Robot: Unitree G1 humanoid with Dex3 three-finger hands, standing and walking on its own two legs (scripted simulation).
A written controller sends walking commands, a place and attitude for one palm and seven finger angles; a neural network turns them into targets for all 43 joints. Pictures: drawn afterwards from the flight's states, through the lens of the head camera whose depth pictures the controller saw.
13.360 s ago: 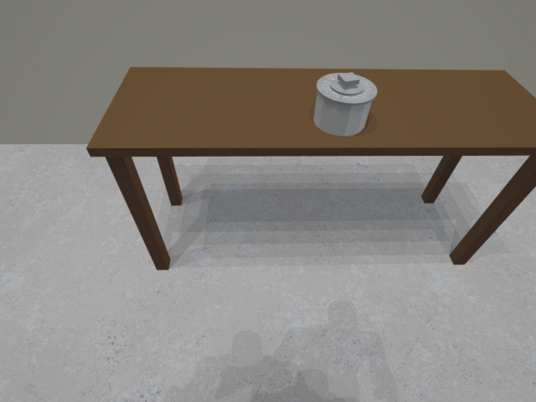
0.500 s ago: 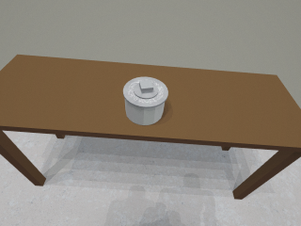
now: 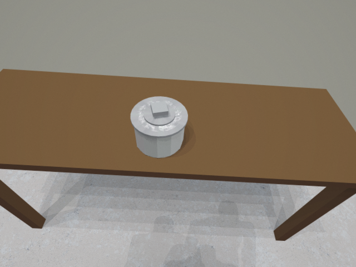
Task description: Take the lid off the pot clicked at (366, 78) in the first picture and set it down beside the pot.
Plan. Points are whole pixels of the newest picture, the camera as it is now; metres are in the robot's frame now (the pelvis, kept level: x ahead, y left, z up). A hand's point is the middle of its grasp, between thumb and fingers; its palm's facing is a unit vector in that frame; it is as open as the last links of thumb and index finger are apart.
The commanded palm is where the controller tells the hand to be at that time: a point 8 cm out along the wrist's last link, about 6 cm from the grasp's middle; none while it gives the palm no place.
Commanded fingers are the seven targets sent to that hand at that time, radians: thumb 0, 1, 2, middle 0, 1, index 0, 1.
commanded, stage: shuffle to correct the standing spot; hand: left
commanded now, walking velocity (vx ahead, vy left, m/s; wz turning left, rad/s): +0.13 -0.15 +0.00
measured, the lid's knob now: (159, 108) +0.51 +0.09 +0.06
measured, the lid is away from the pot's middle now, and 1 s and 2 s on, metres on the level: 0.00 0.00 0.00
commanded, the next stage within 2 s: come to a stop and stand still in 0.32 s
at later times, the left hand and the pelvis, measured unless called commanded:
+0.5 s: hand out of the picture +0.13 +0.14 -0.18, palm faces +0.06 -0.98 -0.21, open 7.4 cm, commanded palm none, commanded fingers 0.00 0.90 0.90 -0.20 -0.30 -0.20 -0.30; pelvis +0.06 -0.05 -0.01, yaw +1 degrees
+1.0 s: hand out of the picture +0.08 +0.12 -0.17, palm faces +0.05 -0.97 -0.22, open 7.3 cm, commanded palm none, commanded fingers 0.00 0.90 0.90 -0.20 -0.30 -0.20 -0.30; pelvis +0.07 -0.07 +0.00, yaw +1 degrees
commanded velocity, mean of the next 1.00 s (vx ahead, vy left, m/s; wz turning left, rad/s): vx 0.00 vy -0.02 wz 0.00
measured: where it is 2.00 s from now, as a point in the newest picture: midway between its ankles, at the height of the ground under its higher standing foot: outside the picture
